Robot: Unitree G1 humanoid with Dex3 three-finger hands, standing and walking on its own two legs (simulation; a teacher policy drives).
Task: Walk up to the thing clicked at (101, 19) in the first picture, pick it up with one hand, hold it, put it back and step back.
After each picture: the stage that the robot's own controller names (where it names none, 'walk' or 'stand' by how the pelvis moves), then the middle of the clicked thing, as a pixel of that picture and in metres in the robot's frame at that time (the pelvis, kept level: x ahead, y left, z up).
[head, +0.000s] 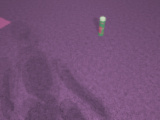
stand; (101, 26) +1.76 -0.23 -0.66
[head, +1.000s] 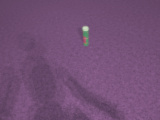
walk; (85, 36) +1.65 +0.11 -0.64
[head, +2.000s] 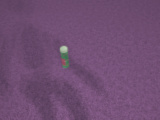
walk; (64, 57) +1.09 +0.25 -0.64
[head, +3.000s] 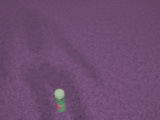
walk; (60, 101) +0.63 +0.20 -0.63
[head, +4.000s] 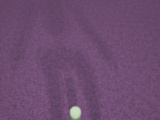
stand; (75, 118) +0.44 +0.05 -0.62
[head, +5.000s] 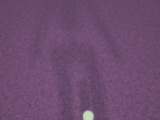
walk; out of the picture +0.42 -0.01 -0.65
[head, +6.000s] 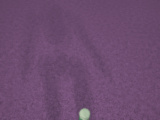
stand; out of the picture +0.49 -0.01 -0.64
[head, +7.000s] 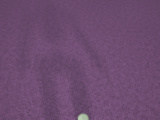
stand; out of the picture +0.45 +0.00 -0.65
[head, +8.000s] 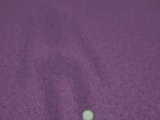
stand; out of the picture +0.50 -0.03 -0.66
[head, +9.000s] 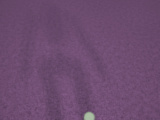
stand; out of the picture +0.48 -0.04 -0.66
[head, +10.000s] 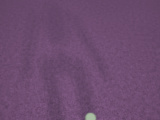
stand; out of the picture +0.48 -0.04 -0.66
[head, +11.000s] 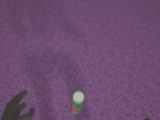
go down; (77, 103) +0.50 -0.02 -0.57
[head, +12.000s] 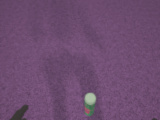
go down; (89, 105) +0.50 -0.02 -0.57
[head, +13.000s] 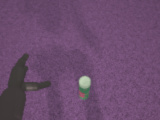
go down; (84, 88) +0.53 -0.01 -0.52
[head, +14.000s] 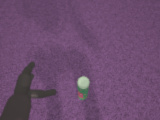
go down; (83, 89) +0.53 -0.01 -0.52
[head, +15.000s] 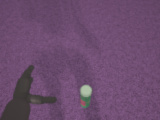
go down; (85, 97) +0.52 -0.02 -0.55
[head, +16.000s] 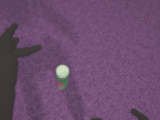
go down; (62, 78) +0.53 +0.00 -0.49
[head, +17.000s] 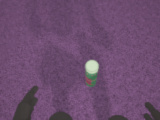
close in; (91, 74) +0.55 -0.01 -0.42
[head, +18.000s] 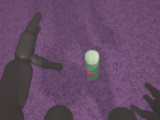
go down; (92, 66) +0.57 -0.01 -0.36
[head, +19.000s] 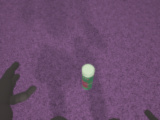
close in; (87, 78) +0.54 -0.01 -0.44
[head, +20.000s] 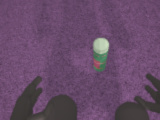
go down; (100, 56) +0.57 +0.00 -0.29
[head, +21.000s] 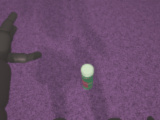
close in; (87, 78) +0.55 -0.01 -0.45
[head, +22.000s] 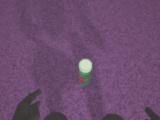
rest palm; (84, 73) +0.55 -0.01 -0.42
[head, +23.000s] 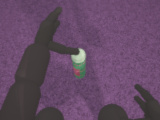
rest palm; (79, 65) +0.57 +0.00 -0.35
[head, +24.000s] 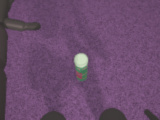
go down; (81, 68) +0.56 -0.01 -0.40
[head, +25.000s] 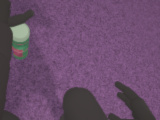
go down; (20, 43) +0.57 +0.04 -0.30
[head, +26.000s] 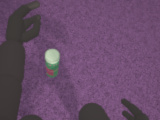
rest palm; (52, 64) +0.56 +0.01 -0.39
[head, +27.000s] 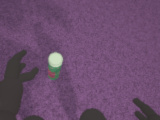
lift; (54, 67) +0.55 +0.02 -0.41
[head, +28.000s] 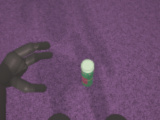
go down; (87, 74) +0.56 -0.01 -0.41
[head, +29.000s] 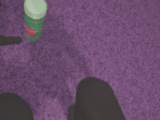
go down; (33, 22) +0.58 +0.07 -0.24
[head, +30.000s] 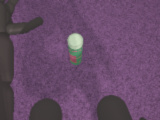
go down; (75, 51) +0.58 +0.02 -0.34
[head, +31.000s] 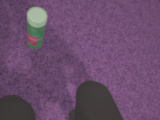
go down; (35, 31) +0.59 +0.07 -0.25
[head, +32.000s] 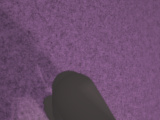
rest palm; out of the picture +0.58 +0.12 -0.23
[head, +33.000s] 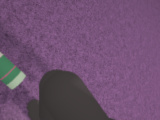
rest palm; out of the picture +0.44 +0.05 -0.31
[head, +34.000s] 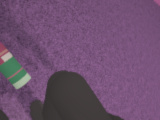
rest palm; (1, 58) +0.44 +0.05 -0.33
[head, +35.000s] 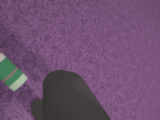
rest palm; out of the picture +0.43 +0.06 -0.32
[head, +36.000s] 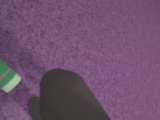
rest palm; out of the picture +0.43 +0.07 -0.31
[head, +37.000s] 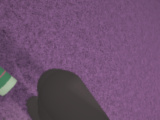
close; out of the picture +0.42 +0.08 -0.31
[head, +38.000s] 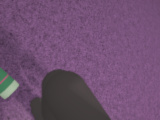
close; out of the picture +0.41 +0.09 -0.32
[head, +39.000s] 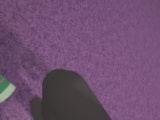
close; out of the picture +0.40 +0.10 -0.31
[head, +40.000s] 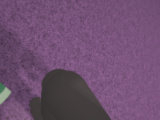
close; out of the picture +0.39 +0.12 -0.31
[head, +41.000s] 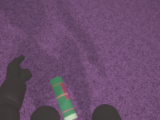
stand; (63, 98) +0.38 +0.05 -0.47
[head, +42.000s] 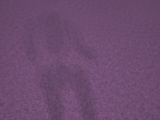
stand; out of the picture +0.31 +0.04 -0.68
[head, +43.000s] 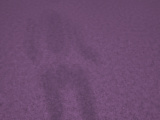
stand; out of the picture +0.30 +0.08 -0.68
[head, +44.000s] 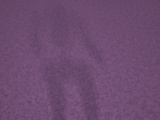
stand; out of the picture +0.30 +0.09 -0.69
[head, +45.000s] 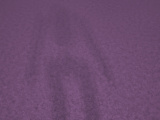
stand; out of the picture +0.30 +0.09 -0.75
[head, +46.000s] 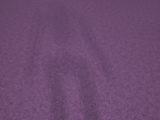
stand; out of the picture +0.28 +0.10 -0.75
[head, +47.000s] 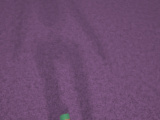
walk; out of the picture +0.32 +0.06 -0.73
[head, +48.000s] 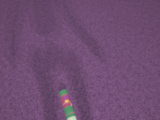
walk; (67, 105) +0.52 +0.11 -0.73
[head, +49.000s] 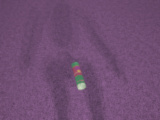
walk; (78, 75) +0.80 +0.11 -0.72
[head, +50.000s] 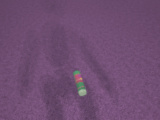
stand; (79, 82) +0.91 +0.07 -0.73
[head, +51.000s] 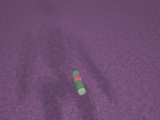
stand; (78, 82) +0.94 +0.06 -0.75
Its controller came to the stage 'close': yes
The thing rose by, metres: 0.00
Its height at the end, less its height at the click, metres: -0.09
